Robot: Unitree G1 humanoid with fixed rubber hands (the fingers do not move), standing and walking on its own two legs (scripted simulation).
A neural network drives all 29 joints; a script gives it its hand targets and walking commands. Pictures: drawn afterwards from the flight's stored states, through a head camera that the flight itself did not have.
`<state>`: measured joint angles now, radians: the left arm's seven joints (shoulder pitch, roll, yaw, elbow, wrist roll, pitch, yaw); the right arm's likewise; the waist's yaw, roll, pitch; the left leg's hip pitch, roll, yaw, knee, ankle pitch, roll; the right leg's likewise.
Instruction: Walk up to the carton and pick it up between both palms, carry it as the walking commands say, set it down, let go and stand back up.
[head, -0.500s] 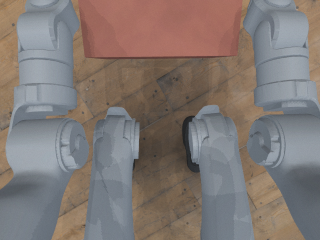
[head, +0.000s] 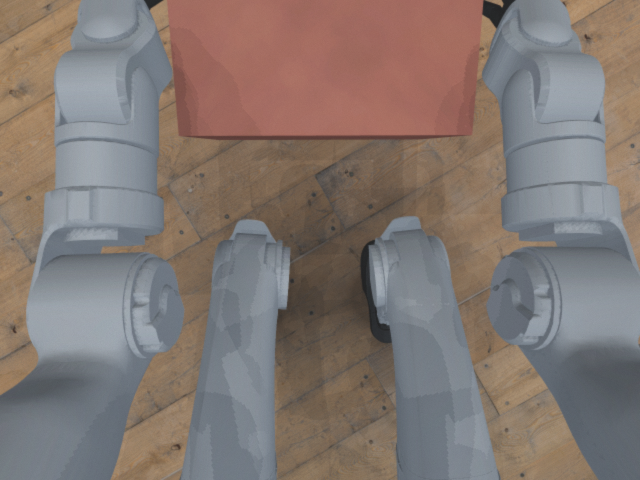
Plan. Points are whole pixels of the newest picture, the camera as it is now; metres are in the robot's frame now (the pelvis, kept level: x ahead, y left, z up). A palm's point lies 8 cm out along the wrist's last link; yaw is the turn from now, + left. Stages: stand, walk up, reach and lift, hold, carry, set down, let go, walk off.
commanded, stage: reach and lift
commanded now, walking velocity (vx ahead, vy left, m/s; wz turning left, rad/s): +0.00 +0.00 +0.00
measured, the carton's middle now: (322, 14) +0.57 +0.00 -0.14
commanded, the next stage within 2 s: none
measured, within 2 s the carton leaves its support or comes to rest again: neither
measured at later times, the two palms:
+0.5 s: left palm out of the picture +0.53 +0.17 +0.01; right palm out of the picture +0.52 -0.17 +0.01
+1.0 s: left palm out of the picture +0.51 +0.17 +0.09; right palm out of the picture +0.50 -0.17 +0.08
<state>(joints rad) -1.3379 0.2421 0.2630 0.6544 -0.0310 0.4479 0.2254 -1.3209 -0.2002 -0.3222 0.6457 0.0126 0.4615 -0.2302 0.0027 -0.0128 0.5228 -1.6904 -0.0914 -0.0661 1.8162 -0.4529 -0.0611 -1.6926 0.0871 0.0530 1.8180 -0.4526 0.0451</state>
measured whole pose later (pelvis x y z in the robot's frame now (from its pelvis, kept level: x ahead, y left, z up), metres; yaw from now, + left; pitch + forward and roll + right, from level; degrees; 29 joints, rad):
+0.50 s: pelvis +0.00 +0.00 +0.06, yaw +0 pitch +14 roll +0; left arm -1.26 0.23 0.26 0.66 -0.01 0.46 0.21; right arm -1.23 -0.17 -0.31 0.63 0.01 0.47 -0.24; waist 0.00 -0.01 0.52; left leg -1.45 -0.09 -0.08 1.64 -0.43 -0.06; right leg -1.46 0.10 0.06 1.64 -0.42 0.04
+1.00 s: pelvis +0.00 -0.01 +0.11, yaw +0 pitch +8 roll +0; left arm -1.13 0.19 0.24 0.61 -0.02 0.46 0.22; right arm -1.11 -0.14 -0.28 0.60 0.04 0.46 -0.26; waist 0.00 -0.02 0.52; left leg -1.17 -0.08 -0.10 1.43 -0.39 -0.06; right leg -1.18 0.10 0.07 1.43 -0.39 0.03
